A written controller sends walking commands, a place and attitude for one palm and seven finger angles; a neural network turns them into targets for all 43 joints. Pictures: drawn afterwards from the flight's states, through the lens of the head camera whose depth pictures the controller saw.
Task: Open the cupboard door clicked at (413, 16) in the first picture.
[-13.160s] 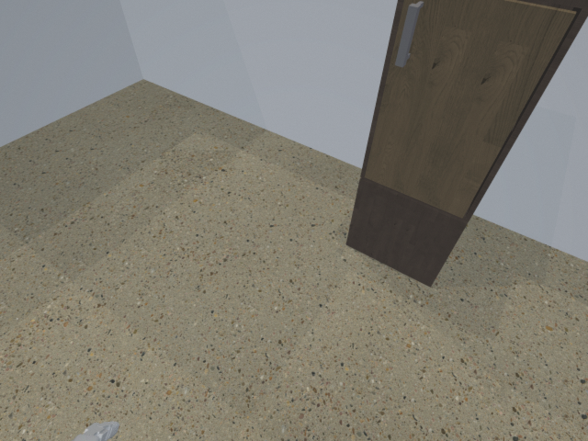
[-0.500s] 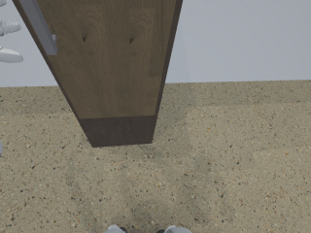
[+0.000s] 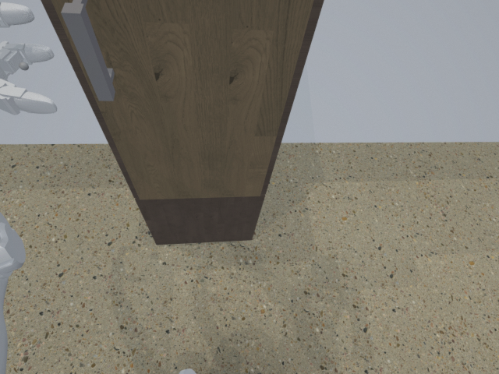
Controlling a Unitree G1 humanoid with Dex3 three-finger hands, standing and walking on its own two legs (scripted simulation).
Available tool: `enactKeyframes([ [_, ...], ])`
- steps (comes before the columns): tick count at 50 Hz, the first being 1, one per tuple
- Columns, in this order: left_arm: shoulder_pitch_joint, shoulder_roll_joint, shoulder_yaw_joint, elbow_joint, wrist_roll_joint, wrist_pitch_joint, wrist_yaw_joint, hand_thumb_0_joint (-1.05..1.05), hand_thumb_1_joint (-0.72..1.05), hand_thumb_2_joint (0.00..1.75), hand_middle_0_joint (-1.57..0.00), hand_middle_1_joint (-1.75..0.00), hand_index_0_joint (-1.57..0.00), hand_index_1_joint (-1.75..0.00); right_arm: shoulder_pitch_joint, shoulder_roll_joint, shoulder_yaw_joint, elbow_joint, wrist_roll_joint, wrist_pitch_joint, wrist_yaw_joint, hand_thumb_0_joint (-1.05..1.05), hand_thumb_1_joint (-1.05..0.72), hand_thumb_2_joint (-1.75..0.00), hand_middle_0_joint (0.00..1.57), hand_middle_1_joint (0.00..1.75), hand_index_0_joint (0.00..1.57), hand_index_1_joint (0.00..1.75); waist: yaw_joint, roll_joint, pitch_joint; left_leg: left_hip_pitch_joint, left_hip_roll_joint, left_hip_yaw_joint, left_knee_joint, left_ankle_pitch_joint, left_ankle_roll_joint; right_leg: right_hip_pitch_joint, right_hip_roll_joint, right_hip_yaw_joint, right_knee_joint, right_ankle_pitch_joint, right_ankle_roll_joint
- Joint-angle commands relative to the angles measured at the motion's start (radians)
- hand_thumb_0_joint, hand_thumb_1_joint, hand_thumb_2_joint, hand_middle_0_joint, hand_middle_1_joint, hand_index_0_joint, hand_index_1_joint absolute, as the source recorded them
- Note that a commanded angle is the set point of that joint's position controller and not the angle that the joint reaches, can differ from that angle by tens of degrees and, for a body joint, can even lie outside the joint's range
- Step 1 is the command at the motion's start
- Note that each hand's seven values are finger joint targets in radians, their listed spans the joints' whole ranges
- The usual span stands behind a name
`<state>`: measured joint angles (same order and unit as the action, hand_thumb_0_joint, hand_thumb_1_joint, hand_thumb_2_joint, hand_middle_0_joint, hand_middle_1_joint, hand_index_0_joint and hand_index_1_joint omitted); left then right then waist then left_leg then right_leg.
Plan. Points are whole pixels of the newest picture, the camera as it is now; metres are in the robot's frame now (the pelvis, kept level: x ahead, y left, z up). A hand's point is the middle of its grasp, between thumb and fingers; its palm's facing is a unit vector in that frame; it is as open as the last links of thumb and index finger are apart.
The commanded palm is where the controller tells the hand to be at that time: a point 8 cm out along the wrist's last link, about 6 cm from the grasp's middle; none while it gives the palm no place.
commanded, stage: move the hooked fingers beside the handle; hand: left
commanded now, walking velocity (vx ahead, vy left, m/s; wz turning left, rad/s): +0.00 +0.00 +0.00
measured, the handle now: (94, 49) +0.55 +0.19 +0.17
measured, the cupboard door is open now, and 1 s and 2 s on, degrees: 0 0 0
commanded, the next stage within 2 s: slide the fingers in behind the handle in 0.60 s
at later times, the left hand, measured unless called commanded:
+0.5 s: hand (40, 68) +0.50 +0.24 +0.18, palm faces +0.02 -1.00 +0.01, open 14.0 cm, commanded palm +0.49 +0.29 +0.16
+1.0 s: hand (52, 65) +0.51 +0.23 +0.17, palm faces +0.02 -1.00 +0.01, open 13.9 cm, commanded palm +0.50 +0.27 +0.16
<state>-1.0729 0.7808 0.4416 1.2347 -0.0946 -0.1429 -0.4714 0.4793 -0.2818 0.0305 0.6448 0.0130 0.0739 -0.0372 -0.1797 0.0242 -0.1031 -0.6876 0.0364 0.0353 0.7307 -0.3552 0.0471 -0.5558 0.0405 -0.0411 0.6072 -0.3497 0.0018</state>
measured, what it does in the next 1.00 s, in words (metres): stands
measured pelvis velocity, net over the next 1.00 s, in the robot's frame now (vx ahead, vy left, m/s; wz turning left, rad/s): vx -0.02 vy -0.02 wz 0.01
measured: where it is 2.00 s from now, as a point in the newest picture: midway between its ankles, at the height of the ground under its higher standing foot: outside the picture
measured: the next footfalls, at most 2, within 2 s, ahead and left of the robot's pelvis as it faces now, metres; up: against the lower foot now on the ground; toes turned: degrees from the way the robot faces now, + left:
none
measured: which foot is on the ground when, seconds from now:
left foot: down 0.00-1.00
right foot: down 0.00-1.00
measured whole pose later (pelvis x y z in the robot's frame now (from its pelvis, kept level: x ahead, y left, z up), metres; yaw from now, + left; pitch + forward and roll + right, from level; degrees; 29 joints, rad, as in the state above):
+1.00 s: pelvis -0.02 -0.02 +0.00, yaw +0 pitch +18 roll -3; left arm -1.15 0.79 0.43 1.33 -0.07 -0.16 -0.41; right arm 0.48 -0.30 0.04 0.65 0.02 0.04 -0.05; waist -0.21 0.03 -0.08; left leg -0.72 0.05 0.02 0.74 -0.33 0.03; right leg -0.59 0.05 -0.05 0.64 -0.35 -0.02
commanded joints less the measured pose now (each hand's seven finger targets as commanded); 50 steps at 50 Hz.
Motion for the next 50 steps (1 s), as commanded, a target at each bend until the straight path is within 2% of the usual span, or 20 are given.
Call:
enactKeyframes([
  [1, -0.431, 0.18, 0.006, -0.198, -0.044, -0.042, 0.013, 0.0, -0.5, 0.3, -0.3, -1.2, -0.3, -1.2, 0.155, -0.208, -0.076, -0.04, -0.002, -0.019, -0.013, 0.0, -0.9, -0.9, 0.2, 0.3, 0.2, 0.3, 0.004, 0.175, -0.399, 0.606, 0.031, -0.131, -0.007, 0.696, -0.032, -0.095, 0.038, -0.021, -0.031, 0.366, -0.014],
  [2, -0.445, 0.192, 0.018, -0.197, -0.049, -0.044, 0.024, 0.0, -0.5, 0.3, -0.3, -1.2, -0.3, -1.2, 0.155, -0.212, -0.073, -0.041, -0.003, -0.02, -0.017, 0.0, -0.9, -0.9, 0.2, 0.3, 0.2, 0.3, 0.0, 0.145, -0.389, 0.58, 0.026, -0.124, -0.012, 0.673, -0.023, -0.075, 0.035, -0.019, -0.031, 0.383, -0.015],
  [6, -0.526, 0.22, 0.003, -0.138, -0.007, -0.042, 0.072, 0.0, -0.5, 0.3, -0.3, -1.2, -0.3, -1.2, 0.142, -0.214, -0.061, -0.038, 0.0, -0.027, -0.019, 0.0, -0.9, -0.9, 0.2, 0.3, 0.2, 0.3, -0.023, 0.148, -0.302, 0.484, 0.013, -0.117, -0.023, 0.526, -0.018, -0.09, 0.025, -0.012, -0.024, 0.35, -0.015],
  [10, -0.587, 0.287, 0.033, -0.203, 0.021, -0.105, 0.096, 0.0, -0.5, 0.3, -0.3, -1.2, -0.3, -1.2, 0.136, -0.214, -0.059, -0.045, -0.002, -0.032, -0.024, 0.0, -0.9, -0.9, 0.2, 0.3, 0.2, 0.3, -0.021, 0.184, -0.427, 0.534, 0.013, -0.12, 0.003, 0.567, -0.023, -0.061, 0.022, 0.004, -0.002, 0.381, -0.012],
  [13, -0.613, 0.305, 0.041, -0.177, 0.014, -0.129, 0.081, 0.0, -0.5, 0.3, -0.3, -1.2, -0.3, -1.2, 0.133, -0.218, -0.057, -0.037, 0.003, -0.036, -0.028, 0.0, -0.9, -0.9, 0.2, 0.3, 0.2, 0.3, -0.029, 0.172, -0.455, 0.531, 0.01, -0.12, 0.008, 0.53, -0.019, -0.044, 0.023, 0.009, -0.003, 0.379, -0.011],
  [18, -0.58, 0.259, -0.017, -0.033, 0.017, -0.075, 0.047, 0.0, -0.5, 0.3, -0.3, -1.2, -0.3, -1.2, 0.132, -0.22, -0.046, -0.03, 0.014, -0.04, -0.038, 0.0, -0.9, -0.9, 0.2, 0.3, 0.2, 0.3, -0.041, 0.171, -0.357, 0.448, 0.001, -0.107, -0.004, 0.411, -0.007, -0.074, 0.019, 0.011, -0.022, 0.321, -0.011],
  [20, -0.57, 0.268, -0.024, 0.002, 0.02, -0.053, 0.045, 0.0, -0.5, 0.3, -0.3, -1.2, -0.3, -1.2, 0.141, -0.224, -0.043, -0.031, 0.015, -0.041, -0.042, 0.0, -0.9, -0.9, 0.2, 0.3, 0.2, 0.3, -0.05, 0.126, -0.304, 0.385, 0.001, -0.104, -0.014, 0.352, -0.001, -0.073, 0.017, 0.013, -0.032, 0.291, -0.007],
  [22, -0.569, 0.257, -0.021, -0.021, 0.011, -0.057, 0.044, 0.0, -0.5, 0.3, -0.3, -1.2, -0.3, -1.2, 0.153, -0.223, -0.044, -0.034, 0.011, -0.046, -0.046, 0.0, -0.9, -0.9, 0.2, 0.3, 0.2, 0.3, -0.052, 0.11, -0.324, 0.382, -0.002, -0.098, -0.015, 0.356, 0.004, -0.051, 0.018, 0.012, -0.032, 0.302, -0.008],
  [23, -0.566, 0.304, 0.004, -0.041, 0.016, -0.065, 0.043, 0.0, -0.5, 0.3, -0.3, -1.2, -0.3, -1.2, 0.154, -0.227, -0.045, -0.035, 0.01, -0.046, -0.048, 0.0, -0.9, -0.9, 0.2, 0.3, 0.2, 0.3, -0.039, 0.131, -0.353, 0.383, -0.001, -0.097, -0.011, 0.368, 0.002, -0.038, 0.017, 0.019, -0.029, 0.314, -0.007],
  [26, -0.594, 0.358, 0.041, -0.103, 0.014, -0.097, 0.043, 0.0, -0.5, 0.3, -0.3, -1.2, -0.3, -1.2, 0.165, -0.226, -0.047, -0.035, 0.007, -0.047, -0.048, 0.0, -0.9, -0.9, 0.2, 0.3, 0.2, 0.3, -0.036, 0.14, -0.404, 0.387, -0.002, -0.09, -0.01, 0.372, 0.003, 0.002, 0.019, 0.026, -0.028, 0.336, -0.004],
  [31, -0.58, 0.389, 0.054, -0.088, 0.021, -0.103, 0.04, 0.0, -0.5, 0.3, -0.3, -1.2, -0.3, -1.2, 0.168, -0.226, -0.047, -0.031, 0.012, -0.04, -0.047, 0.0, -0.9, -0.9, 0.2, 0.3, 0.2, 0.3, -0.032, 0.156, -0.377, 0.363, -0.004, -0.083, -0.014, 0.341, 0.007, 0.004, 0.02, 0.031, -0.039, 0.319, -0.002],
  [33, -0.583, 0.375, 0.039, -0.11, 0.029, -0.099, 0.039, 0.0, -0.5, 0.3, -0.3, -1.2, -0.3, -1.2, 0.169, -0.224, -0.048, -0.034, 0.012, -0.038, -0.045, 0.0, -0.9, -0.9, 0.2, 0.3, 0.2, 0.3, -0.027, 0.203, -0.397, 0.397, -0.005, -0.085, -0.016, 0.362, 0.004, -0.008, 0.022, 0.027, -0.036, 0.324, -0.005],
  [34, -0.554, 0.354, 0.031, -0.079, 0.03, -0.09, 0.038, 0.0, -0.5, 0.3, -0.3, -1.2, -0.3, -1.2, 0.17, -0.221, -0.048, -0.033, 0.013, -0.038, -0.044, 0.0, -0.9, -0.9, 0.2, 0.3, 0.2, 0.3, -0.026, 0.199, -0.38, 0.392, -0.005, -0.084, -0.014, 0.357, 0.004, -0.022, 0.024, 0.023, -0.039, 0.312, -0.007],
  [35, -0.543, 0.37, 0.039, -0.066, 0.033, -0.084, 0.039, 0.0, -0.5, 0.3, -0.3, -1.2, -0.3, -1.2, 0.173, -0.224, -0.047, -0.031, 0.012, -0.036, -0.046, 0.0, -0.9, -0.9, 0.2, 0.3, 0.2, 0.3, -0.028, 0.19, -0.356, 0.379, -0.002, -0.085, -0.013, 0.35, 0.004, -0.033, 0.023, 0.024, -0.041, 0.304, -0.006],
  [36, -0.552, 0.335, 0.009, -0.067, 0.03, -0.077, 0.038, 0.0, -0.5, 0.3, -0.3, -1.2, -0.3, -1.2, 0.172, -0.221, -0.047, -0.032, 0.013, -0.036, -0.044, 0.0, -0.9, -0.9, 0.2, 0.3, 0.2, 0.3, -0.038, 0.187, -0.346, 0.375, -0.003, -0.083, -0.018, 0.334, 0.005, -0.038, 0.024, 0.024, -0.046, 0.293, -0.004],
  [39, -0.568, 0.312, 0.016, -0.103, 0.01, -0.077, 0.036, 0.0, -0.5, 0.3, -0.3, -1.2, -0.3, -1.2, 0.182, -0.223, -0.054, -0.027, 0.008, -0.042, -0.042, 0.0, -0.9, -0.9, 0.2, 0.3, 0.2, 0.3, -0.039, 0.176, -0.388, 0.424, 0.0, -0.089, -0.017, 0.38, 0.004, -0.03, 0.028, 0.017, -0.044, 0.325, -0.005],
  [43, -0.58, 0.293, 0.015, -0.096, 0.0, -0.073, 0.042, 0.0, -0.5, 0.3, -0.3, -1.2, -0.3, -1.2, 0.187, -0.223, -0.054, -0.019, 0.006, -0.045, -0.039, 0.0, -0.9, -0.9, 0.2, 0.3, 0.2, 0.3, -0.048, 0.148, -0.374, 0.416, -0.001, -0.088, -0.016, 0.386, 0.006, -0.031, 0.029, 0.016, -0.044, 0.339, -0.003],
  [46, -0.568, 0.28, 0.011, -0.116, 0.006, -0.075, 0.058, 0.0, -0.5, 0.3, -0.3, -1.2, -0.3, -1.2, 0.184, -0.218, -0.056, -0.021, 0.004, -0.048, -0.034, 0.0, -0.9, -0.9, 0.2, 0.3, 0.2, 0.3, -0.038, 0.172, -0.383, 0.433, -0.002, -0.087, -0.011, 0.422, 0.003, -0.032, 0.028, 0.015, -0.036, 0.361, -0.005],
  [48, -0.559, 0.258, 0.012, -0.153, 0.008, -0.086, 0.069, 0.0, -0.5, 0.3, -0.3, -1.2, -0.3, -1.2, 0.184, -0.213, -0.06, -0.022, -0.001, -0.049, -0.027, 0.0, -0.9, -0.9, 0.2, 0.3, 0.2, 0.3, -0.027, 0.197, -0.436, 0.488, 0.0, -0.094, -0.003, 0.497, -0.003, -0.029, 0.03, 0.009, -0.021, 0.399, -0.009],
  [50, -0.538, 0.25, 0.013, -0.157, 0.005, -0.087, 0.075, 0.0, -0.5, 0.3, -0.3, -1.2, -0.3, -1.2, 0.178, -0.211, -0.061, -0.026, -0.001, -0.046, -0.023, 0.0, -0.9, -0.9, 0.2, 0.3, 0.2, 0.3, -0.025, 0.173, -0.429, 0.485, 0.002, -0.093, 0.001, 0.518, -0.004, -0.024, 0.031, 0.007, -0.017, 0.418, -0.007],
])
